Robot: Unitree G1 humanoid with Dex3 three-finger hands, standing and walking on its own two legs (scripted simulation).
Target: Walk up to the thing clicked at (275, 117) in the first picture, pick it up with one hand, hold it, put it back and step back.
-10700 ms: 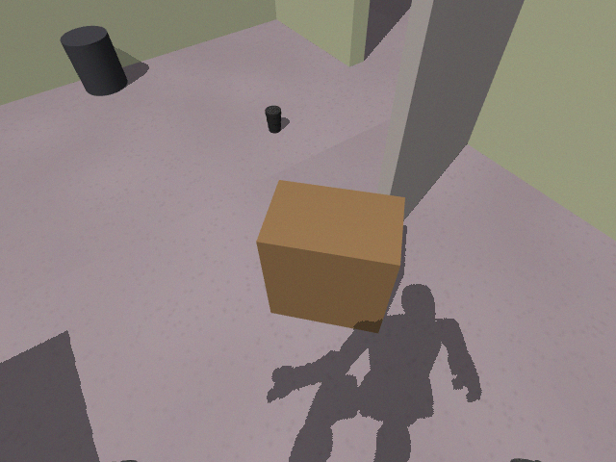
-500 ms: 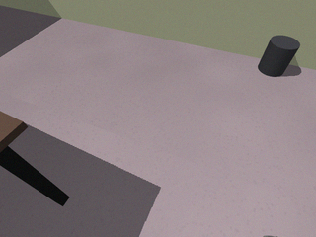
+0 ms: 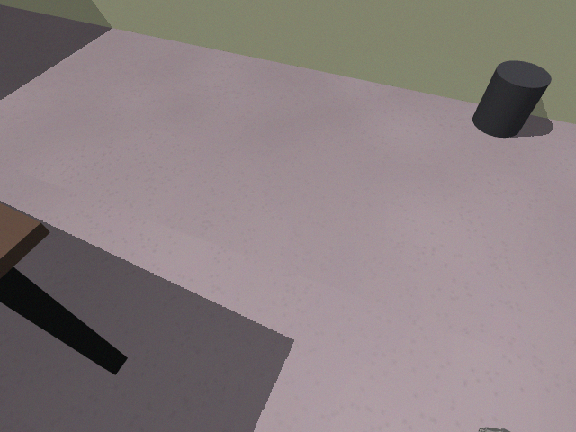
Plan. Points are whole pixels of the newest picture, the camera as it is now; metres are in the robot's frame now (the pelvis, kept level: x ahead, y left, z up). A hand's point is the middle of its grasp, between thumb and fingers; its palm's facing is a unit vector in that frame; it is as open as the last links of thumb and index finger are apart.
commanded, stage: stand
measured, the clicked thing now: out of the picture +0.50 -1.32 -0.72
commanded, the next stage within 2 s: walk up in 0.24 s
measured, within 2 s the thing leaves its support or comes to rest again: neither
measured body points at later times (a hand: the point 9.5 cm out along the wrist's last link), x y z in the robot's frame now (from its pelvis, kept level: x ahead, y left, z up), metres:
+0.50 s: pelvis +0.03 -0.04 -0.02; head +0.04 -0.06 +0.43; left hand +0.11 +0.29 -0.12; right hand +0.05 -0.37 -0.14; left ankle +0.00 +0.13 -0.75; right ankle +0.07 -0.17 -0.75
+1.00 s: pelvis +0.21 -0.04 -0.03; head +0.24 -0.02 +0.42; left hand +0.28 +0.27 -0.16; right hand +0.28 -0.36 -0.13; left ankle +0.28 +0.07 -0.75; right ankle +0.11 -0.18 -0.68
